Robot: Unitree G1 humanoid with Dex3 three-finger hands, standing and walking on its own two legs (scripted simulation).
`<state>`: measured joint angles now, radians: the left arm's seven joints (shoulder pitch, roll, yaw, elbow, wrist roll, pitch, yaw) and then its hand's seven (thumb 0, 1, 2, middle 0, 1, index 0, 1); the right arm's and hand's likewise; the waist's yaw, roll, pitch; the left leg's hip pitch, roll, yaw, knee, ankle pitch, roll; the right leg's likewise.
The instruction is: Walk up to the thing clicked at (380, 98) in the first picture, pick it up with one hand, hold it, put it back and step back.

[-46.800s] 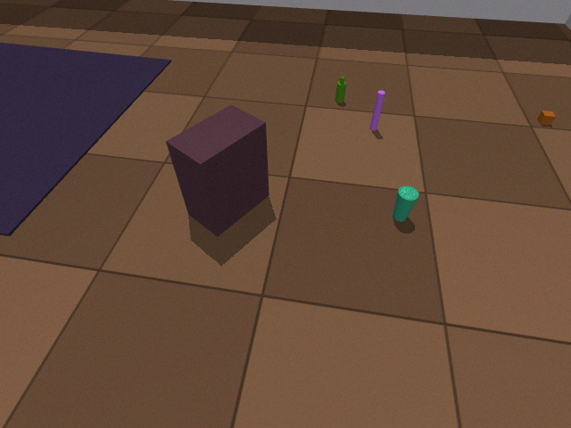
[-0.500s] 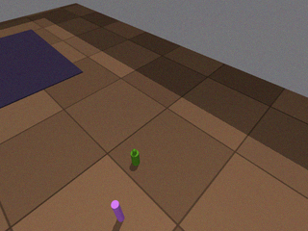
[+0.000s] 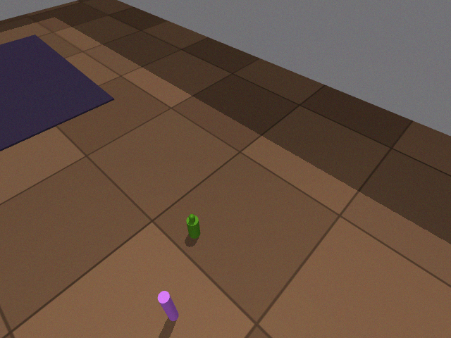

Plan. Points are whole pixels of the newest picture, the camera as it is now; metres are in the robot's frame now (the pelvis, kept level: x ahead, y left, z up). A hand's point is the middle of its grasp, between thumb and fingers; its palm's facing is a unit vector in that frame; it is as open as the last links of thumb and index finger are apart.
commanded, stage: stand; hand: left
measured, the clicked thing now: (169, 307) +0.36 +0.23 -0.66
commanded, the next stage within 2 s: step back in 0.98 s
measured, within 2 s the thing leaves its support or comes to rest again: neither
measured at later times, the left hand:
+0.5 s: hand out of the picture +0.10 +0.25 -0.16, palm faces -0.01 -0.94 -0.34, open 7.4 cm
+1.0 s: hand out of the picture +0.09 +0.25 -0.16, palm faces -0.01 -0.94 -0.34, open 7.4 cm
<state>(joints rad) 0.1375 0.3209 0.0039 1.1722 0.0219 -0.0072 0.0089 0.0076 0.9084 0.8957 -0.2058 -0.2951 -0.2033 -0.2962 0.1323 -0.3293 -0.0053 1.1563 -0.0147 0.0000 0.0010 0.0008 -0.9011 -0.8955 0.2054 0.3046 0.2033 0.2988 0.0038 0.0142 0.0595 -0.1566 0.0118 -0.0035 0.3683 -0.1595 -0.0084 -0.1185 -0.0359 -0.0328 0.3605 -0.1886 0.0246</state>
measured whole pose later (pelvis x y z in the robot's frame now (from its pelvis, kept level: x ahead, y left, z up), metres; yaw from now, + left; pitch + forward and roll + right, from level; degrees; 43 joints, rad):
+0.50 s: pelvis +0.02 +0.00 +0.00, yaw -1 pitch -3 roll +0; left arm 0.09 0.33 0.01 1.16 0.02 -0.01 0.01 0.01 0.91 0.90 -0.21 -0.30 -0.20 -0.30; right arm 0.10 -0.34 0.00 1.15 -0.01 -0.02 -0.01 0.00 -0.90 -0.90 0.21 0.30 0.20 0.30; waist 0.00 0.01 0.05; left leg -0.11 0.01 0.01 0.32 -0.17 -0.01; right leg -0.08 -0.04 -0.02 0.32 -0.19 0.03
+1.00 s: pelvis +0.02 +0.00 +0.00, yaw -1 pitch -2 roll +0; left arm 0.11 0.33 0.02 1.15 0.01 0.00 0.00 0.01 0.91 0.90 -0.21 -0.29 -0.20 -0.30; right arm 0.10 -0.34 0.00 1.15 -0.01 -0.01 0.00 0.00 -0.90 -0.90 0.21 0.30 0.20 0.30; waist 0.00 0.01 0.05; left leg -0.12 0.01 0.01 0.33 -0.17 -0.01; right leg -0.08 -0.03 -0.02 0.32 -0.20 0.02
